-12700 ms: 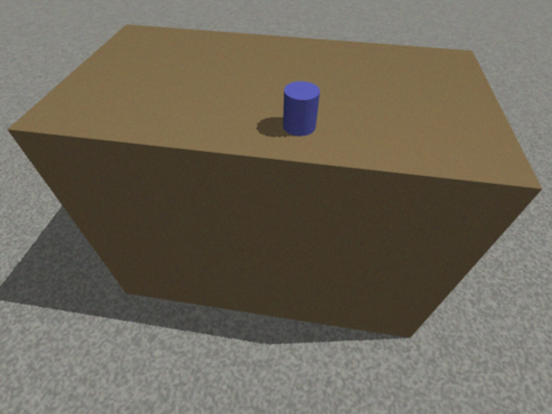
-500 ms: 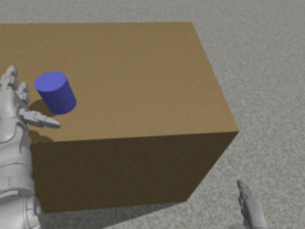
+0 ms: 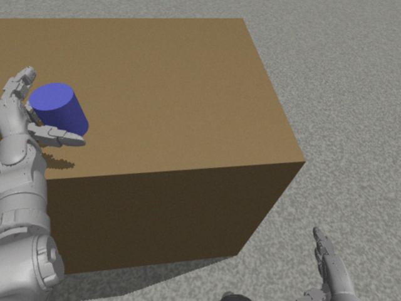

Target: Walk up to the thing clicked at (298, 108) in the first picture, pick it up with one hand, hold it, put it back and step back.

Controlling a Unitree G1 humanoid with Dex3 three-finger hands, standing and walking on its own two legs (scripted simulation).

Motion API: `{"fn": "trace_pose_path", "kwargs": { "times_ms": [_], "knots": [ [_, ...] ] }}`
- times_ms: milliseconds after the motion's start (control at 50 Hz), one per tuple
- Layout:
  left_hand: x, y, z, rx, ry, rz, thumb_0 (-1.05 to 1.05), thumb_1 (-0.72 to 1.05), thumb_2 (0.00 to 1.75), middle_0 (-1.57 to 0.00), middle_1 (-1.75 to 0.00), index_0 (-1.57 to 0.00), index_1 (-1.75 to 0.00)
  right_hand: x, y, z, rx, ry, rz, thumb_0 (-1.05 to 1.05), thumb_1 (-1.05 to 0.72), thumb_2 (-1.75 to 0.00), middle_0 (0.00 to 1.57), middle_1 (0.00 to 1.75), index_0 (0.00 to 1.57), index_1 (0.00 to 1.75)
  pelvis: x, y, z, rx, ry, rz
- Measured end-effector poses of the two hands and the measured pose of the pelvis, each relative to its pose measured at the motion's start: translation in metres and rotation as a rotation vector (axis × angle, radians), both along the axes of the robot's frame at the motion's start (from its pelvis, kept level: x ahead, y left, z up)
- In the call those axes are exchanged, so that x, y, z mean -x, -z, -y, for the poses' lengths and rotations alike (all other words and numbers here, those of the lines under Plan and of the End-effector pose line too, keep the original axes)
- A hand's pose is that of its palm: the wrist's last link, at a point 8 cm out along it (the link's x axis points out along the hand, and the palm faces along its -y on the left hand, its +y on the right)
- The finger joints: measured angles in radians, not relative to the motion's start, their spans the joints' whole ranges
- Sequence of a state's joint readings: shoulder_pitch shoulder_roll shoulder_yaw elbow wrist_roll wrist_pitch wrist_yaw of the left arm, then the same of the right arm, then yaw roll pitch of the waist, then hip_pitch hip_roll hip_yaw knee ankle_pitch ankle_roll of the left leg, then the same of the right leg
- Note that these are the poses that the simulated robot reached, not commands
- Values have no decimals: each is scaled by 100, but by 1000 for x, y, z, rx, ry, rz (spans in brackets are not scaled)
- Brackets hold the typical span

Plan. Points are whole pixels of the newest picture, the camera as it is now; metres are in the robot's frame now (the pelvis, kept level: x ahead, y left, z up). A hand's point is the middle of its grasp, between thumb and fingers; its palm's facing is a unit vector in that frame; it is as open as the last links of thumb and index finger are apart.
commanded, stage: close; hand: left
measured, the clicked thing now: (61, 113) +0.48 +0.24 +0.11
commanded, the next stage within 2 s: settle in 0.44 s
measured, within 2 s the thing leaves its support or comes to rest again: leaves its support in 0.82 s
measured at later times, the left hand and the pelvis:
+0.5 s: hand (54, 111) +0.48 +0.24 +0.12, palm faces +0.26 -0.97 +0.00, open 10.4 cm; pelvis +0.01 +0.01 +0.00, yaw -1 degrees
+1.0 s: hand (47, 96) +0.48 +0.24 +0.15, palm faces +0.26 -0.96 -0.01, open 10.6 cm; pelvis +0.02 +0.01 +0.00, yaw +0 degrees
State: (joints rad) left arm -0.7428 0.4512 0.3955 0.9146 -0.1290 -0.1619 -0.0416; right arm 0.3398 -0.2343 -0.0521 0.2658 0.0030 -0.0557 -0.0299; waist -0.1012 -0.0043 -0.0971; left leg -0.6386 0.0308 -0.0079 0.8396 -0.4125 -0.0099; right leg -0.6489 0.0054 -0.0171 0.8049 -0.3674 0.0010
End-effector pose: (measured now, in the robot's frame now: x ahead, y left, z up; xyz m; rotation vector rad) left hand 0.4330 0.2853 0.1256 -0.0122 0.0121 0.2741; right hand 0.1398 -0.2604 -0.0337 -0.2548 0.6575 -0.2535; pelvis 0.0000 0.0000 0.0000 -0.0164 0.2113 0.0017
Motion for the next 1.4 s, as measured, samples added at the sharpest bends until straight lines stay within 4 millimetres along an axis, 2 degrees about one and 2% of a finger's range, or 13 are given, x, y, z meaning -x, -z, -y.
{"fn": "trace_pose_path", "kwargs": {
  "times_ms": [200,400,480,580,680,820,980,1080,1400],
  "knots": [
    [-15,3,-7,-3,4,-18,-2,-50,22,-57,-40,-57,-39,5,2,-4,4,3,-16,-1,50,-5,5,5,6,5,0,2,-6,8,8,-26],
    [-13,6,-5,-12,22,-12,-1,-28,47,-84,-67,-85,-67,2,10,-15,-19,-8,-46,-1,50,-6,5,5,6,5,-5,3,-11,15,9,-36],
    [-11,6,-5,-12,15,-7,-1,-31,59,-82,-73,-84,-73,-1,10,-18,-27,-6,-39,-1,50,-6,5,5,6,5,-7,3,-13,14,11,-33],
    [-11,6,-4,-11,14,0,-1,-35,82,-78,-84,-79,-84,-3,13,-21,-40,-7,-46,-1,51,-6,5,5,6,5,-8,4,-13,13,11,-33],
    [-13,5,-3,-22,18,-13,-1,-42,93,-74,-95,-76,-95,-3,16,-23,-47,-5,-61,-1,51,-6,5,5,6,5,-10,3,-14,13,11,-30],
    [-12,-1,0,-23,16,-27,-1,-45,99,-72,-100,-74,-101,-9,13,-23,-45,-2,-53,-1,51,-6,5,5,6,5,-14,0,-14,13,9,-13],
    [-13,-26,-2,-25,8,3,-1,-48,102,-72,-102,-74,-103,-17,7,-21,-40,6,-26,-1,51,-7,5,5,6,5,-17,-4,-13,13,4,14],
    [-13,-39,-4,-29,10,-6,-1,-50,104,-72,-103,-74,-104,-16,8,-23,-55,5,-24,-1,51,-7,5,5,6,5,-17,-7,-14,13,3,25],
    [-7,-58,3,-25,11,-10,-1,-52,107,-72,-105,-74,-106,-10,8,-25,-72,1,-13,-1,52,-6,5,5,6,5,-11,-12,-12,7,5,56]
  ]
}}
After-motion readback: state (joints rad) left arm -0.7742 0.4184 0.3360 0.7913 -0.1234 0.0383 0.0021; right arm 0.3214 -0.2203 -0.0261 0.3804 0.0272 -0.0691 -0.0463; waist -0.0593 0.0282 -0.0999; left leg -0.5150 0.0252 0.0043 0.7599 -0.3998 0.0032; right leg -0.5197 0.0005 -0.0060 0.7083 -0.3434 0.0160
